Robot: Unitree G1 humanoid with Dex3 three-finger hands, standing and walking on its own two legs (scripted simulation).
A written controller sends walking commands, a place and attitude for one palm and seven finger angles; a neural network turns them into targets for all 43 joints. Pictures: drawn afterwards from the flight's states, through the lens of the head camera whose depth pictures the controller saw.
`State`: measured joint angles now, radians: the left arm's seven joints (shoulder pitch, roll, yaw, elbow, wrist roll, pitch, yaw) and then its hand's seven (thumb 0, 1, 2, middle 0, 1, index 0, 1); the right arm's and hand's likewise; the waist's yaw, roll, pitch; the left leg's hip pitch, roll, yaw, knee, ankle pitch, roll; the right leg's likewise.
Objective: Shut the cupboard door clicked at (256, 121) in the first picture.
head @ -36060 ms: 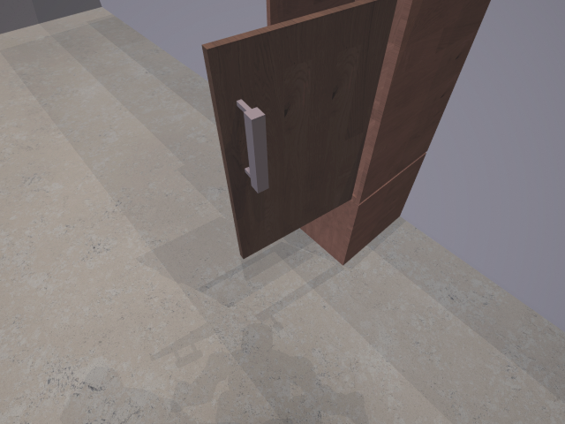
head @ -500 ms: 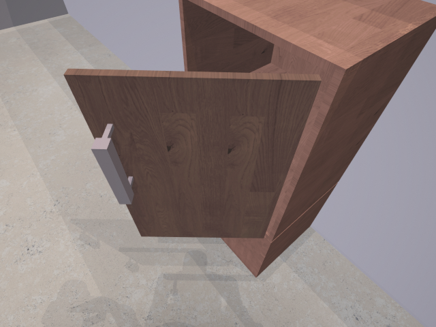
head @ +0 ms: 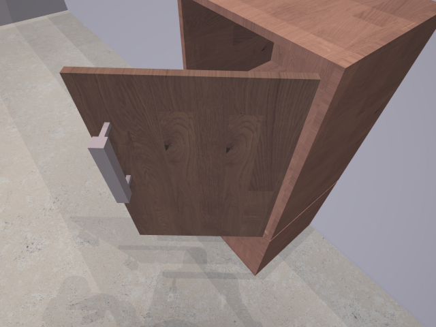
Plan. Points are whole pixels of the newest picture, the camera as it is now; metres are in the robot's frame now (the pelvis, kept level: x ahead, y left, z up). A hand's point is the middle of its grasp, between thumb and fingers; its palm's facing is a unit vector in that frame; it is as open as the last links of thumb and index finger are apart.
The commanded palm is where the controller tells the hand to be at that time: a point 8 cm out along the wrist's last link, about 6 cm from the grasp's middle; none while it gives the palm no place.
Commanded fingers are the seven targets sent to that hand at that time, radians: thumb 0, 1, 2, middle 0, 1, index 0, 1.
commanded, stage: come to a stop and stand still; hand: left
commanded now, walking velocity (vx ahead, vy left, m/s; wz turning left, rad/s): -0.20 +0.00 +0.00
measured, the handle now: (115, 164) +0.39 +0.24 +0.05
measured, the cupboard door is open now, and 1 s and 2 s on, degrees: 50 50 50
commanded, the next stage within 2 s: look again from close up in 1.32 s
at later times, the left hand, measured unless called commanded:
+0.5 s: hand out of the picture -0.02 +0.16 -0.18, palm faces +0.01 -0.98 -0.19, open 7.3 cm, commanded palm none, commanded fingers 0.00 0.90 0.90 -0.20 -0.30 -0.20 -0.30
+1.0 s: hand out of the picture +0.01 +0.19 -0.17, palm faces +0.02 -0.97 -0.22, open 7.3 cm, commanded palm none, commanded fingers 0.00 0.90 0.90 -0.20 -0.30 -0.20 -0.30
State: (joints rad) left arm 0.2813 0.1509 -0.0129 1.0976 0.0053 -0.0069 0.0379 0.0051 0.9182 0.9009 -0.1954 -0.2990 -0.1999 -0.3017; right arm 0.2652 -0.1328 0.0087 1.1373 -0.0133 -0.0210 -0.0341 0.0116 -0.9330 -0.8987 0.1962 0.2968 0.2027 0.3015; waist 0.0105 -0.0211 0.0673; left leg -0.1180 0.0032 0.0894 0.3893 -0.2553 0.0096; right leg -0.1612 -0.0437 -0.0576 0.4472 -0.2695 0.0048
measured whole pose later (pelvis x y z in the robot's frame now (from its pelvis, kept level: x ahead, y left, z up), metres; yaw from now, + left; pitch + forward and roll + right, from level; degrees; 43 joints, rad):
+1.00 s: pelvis +0.00 +0.01 +0.00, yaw +0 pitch -1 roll +1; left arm 0.26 0.15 -0.01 1.09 0.00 -0.02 0.04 0.00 0.92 0.90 -0.20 -0.30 -0.20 -0.30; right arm 0.27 -0.16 0.02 1.12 -0.02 -0.03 -0.02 0.01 -0.92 -0.90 0.20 0.30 0.20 0.30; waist 0.00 0.02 0.05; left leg -0.14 -0.01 0.09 0.45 -0.29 0.02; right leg -0.18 -0.06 -0.05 0.51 -0.30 0.02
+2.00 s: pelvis +0.00 -0.01 +0.00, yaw +0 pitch -1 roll +1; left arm 0.28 0.15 -0.01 1.11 0.00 -0.02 0.03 0.00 0.92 0.90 -0.20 -0.30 -0.20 -0.30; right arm 0.27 -0.14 0.02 1.16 -0.02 -0.02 -0.03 0.01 -0.92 -0.90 0.20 0.30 0.20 0.30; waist 0.00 -0.01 0.06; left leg -0.10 0.02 0.08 0.39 -0.26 -0.01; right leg -0.14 -0.03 -0.07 0.44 -0.28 -0.01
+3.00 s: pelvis +0.00 +0.01 -0.01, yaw +0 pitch -1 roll +1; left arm 0.27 0.15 -0.02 1.10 0.00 -0.02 0.04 0.01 0.92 0.90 -0.20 -0.30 -0.20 -0.30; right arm 0.29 -0.15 0.02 1.12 -0.02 -0.03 -0.02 0.01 -0.93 -0.90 0.20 0.30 0.20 0.30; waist -0.01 0.02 0.05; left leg -0.15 -0.01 0.10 0.48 -0.31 0.03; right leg -0.18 -0.06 -0.05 0.52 -0.31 0.02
